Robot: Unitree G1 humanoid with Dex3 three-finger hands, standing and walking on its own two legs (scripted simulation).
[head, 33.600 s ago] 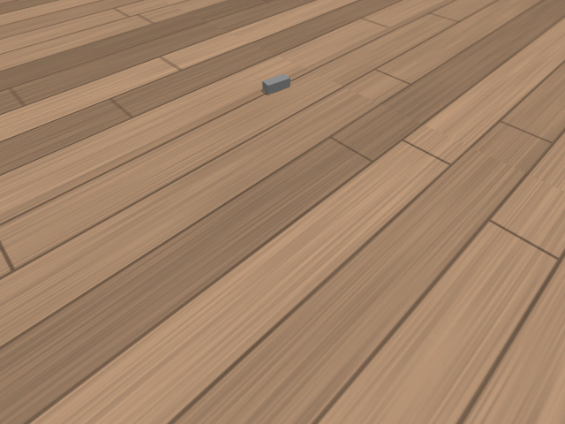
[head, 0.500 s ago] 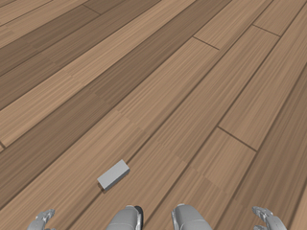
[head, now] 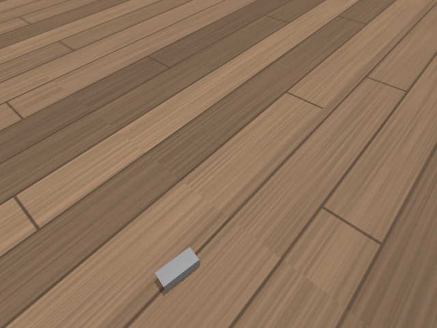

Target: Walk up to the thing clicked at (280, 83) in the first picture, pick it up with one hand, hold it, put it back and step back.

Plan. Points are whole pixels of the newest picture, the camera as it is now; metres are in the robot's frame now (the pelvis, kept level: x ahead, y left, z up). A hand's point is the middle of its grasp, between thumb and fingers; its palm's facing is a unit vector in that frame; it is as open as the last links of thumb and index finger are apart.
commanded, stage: walk up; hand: left
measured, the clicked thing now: (178, 268) +0.47 +0.23 -0.73
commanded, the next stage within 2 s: none
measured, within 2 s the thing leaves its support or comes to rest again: neither
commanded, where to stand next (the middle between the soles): +0.14 +0.03 m, yaw +1 degrees
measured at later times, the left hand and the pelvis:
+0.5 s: hand out of the picture +0.10 +0.22 -0.14, palm faces +0.00 -0.90 -0.44, open 7.4 cm; pelvis +0.00 -0.05 -0.02, yaw +2 degrees
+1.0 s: hand out of the picture +0.04 +0.29 -0.16, palm faces -0.05 -0.92 -0.39, open 7.4 cm; pelvis +0.00 +0.00 -0.01, yaw +0 degrees
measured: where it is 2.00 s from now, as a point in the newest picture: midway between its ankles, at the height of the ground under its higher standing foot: outside the picture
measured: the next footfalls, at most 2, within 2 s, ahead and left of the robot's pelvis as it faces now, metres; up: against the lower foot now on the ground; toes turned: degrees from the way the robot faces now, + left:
right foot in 0.34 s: +0.17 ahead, -0.20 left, +0.00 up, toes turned -2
left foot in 0.68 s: +0.01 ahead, +0.11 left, +0.00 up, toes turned +4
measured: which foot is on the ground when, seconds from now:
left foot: down 0.00-0.34, up 0.36-0.66, down 0.68-1.00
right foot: down 0.00-0.02, up 0.04-0.32, down 0.34-0.70, up 0.72-1.00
